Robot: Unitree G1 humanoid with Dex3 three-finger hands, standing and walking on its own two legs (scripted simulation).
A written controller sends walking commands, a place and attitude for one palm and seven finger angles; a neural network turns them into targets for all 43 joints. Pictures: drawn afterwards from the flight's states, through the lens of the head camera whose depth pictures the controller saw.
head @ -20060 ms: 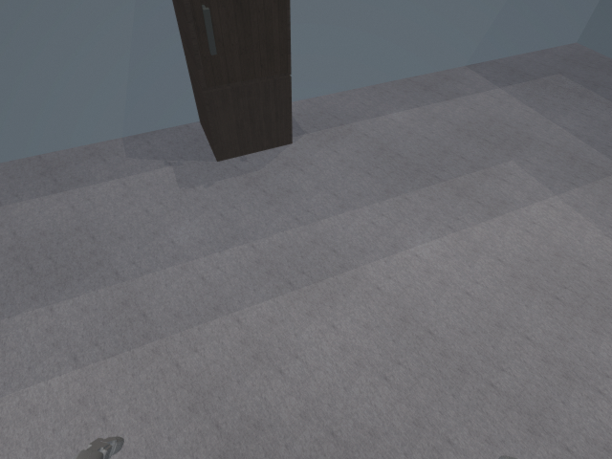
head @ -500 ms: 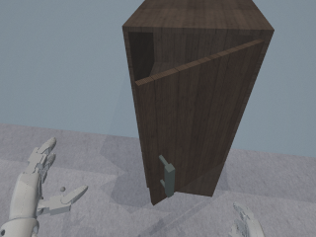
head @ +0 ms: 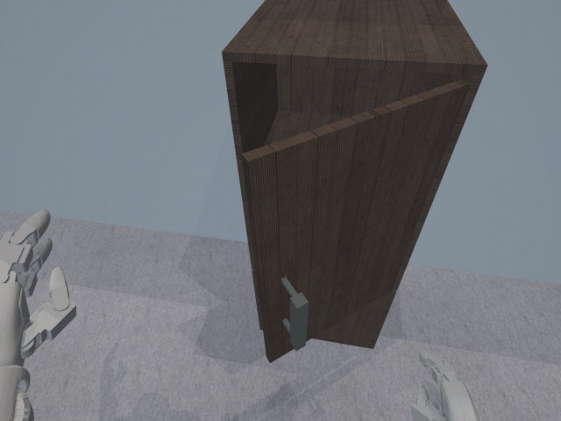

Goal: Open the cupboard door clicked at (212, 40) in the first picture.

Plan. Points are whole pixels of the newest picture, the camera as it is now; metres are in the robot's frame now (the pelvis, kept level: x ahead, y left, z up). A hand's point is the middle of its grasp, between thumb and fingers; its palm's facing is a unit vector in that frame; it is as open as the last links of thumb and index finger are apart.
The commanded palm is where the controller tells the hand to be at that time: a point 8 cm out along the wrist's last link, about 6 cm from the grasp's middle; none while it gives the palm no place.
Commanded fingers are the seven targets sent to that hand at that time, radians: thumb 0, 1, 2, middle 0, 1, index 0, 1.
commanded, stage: draw the hand back to the body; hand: left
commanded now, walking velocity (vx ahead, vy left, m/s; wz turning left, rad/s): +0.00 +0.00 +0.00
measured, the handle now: (292, 314) +0.34 +0.03 -0.11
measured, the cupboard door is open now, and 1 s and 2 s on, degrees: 41 41 41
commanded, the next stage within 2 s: step back with the hand held close in 0.14 s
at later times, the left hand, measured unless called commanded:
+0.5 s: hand (83, 308) +0.19 +0.25 +0.15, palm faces +0.38 -0.80 -0.47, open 7.4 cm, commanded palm +0.13 +0.29 +0.18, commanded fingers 0.00 0.90 0.90 -0.20 -0.30 -0.20 -0.30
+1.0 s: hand (7, 372) +0.11 +0.28 +0.15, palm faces +0.43 -0.76 -0.49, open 7.4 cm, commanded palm +0.05 +0.31 +0.18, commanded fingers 0.00 0.90 0.90 -0.20 -0.30 -0.20 -0.30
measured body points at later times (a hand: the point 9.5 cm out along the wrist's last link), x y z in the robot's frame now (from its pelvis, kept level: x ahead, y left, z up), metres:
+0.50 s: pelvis -0.01 -0.01 +0.00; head +0.00 -0.03 +0.45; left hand +0.16 +0.29 +0.17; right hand +0.16 -0.25 -0.09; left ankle -0.02 +0.09 -0.74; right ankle -0.01 -0.10 -0.74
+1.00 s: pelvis -0.08 +0.01 -0.01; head -0.07 +0.02 +0.44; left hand +0.09 +0.32 +0.18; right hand +0.09 -0.23 -0.08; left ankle -0.02 +0.09 -0.74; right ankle -0.01 -0.10 -0.74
